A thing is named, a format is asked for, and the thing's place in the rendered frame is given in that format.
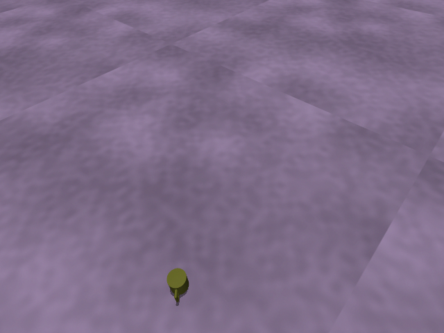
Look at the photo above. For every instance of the mug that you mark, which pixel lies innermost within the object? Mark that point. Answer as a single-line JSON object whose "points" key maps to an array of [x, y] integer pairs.
{"points": [[178, 282]]}

